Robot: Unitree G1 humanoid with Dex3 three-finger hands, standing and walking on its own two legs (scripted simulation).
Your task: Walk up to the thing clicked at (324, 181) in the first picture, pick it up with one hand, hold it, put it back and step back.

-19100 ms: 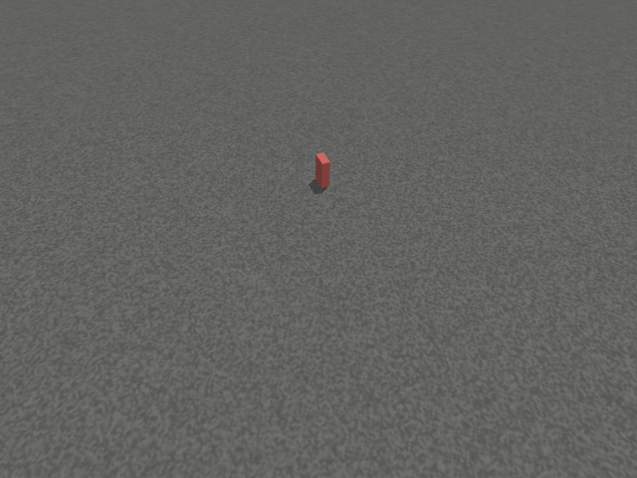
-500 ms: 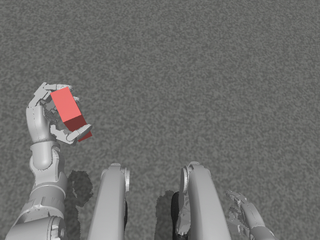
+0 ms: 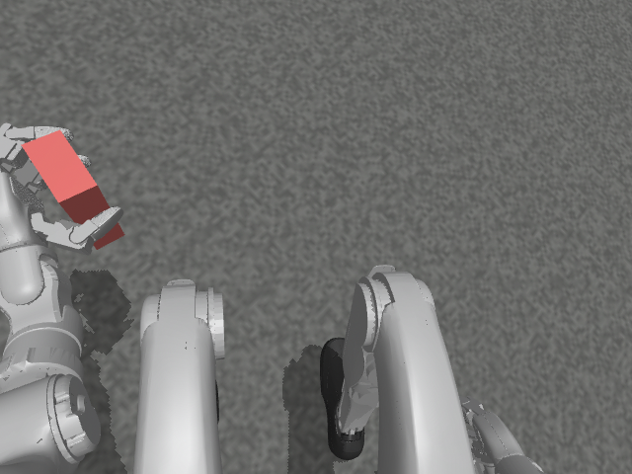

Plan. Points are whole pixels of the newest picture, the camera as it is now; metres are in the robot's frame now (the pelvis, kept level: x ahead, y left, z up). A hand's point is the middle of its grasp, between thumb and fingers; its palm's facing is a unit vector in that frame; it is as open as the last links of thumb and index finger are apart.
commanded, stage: crouch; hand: left
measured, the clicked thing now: (80, 196) +0.43 +0.25 -0.08
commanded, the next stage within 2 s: lower in 0.48 s
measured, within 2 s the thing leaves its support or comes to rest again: neither
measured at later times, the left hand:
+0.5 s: hand (83, 205) +0.44 +0.26 -0.13, palm faces +0.31 -0.95 -0.01, open 11.2 cm
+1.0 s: hand (98, 217) +0.45 +0.27 -0.20, palm faces +0.35 -0.94 +0.00, open 11.2 cm
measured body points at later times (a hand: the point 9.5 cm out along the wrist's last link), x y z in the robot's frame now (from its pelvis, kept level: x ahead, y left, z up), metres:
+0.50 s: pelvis +0.00 +0.01 -0.04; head +0.22 +0.10 +0.34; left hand +0.42 +0.31 -0.13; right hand +0.12 -0.27 -0.14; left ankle +0.09 +0.13 -0.32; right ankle +0.12 -0.13 -0.32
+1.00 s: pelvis +0.00 +0.01 -0.06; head +0.24 +0.13 +0.30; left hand +0.42 +0.32 -0.20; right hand +0.11 -0.27 -0.13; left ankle +0.09 +0.13 -0.32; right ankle +0.12 -0.13 -0.32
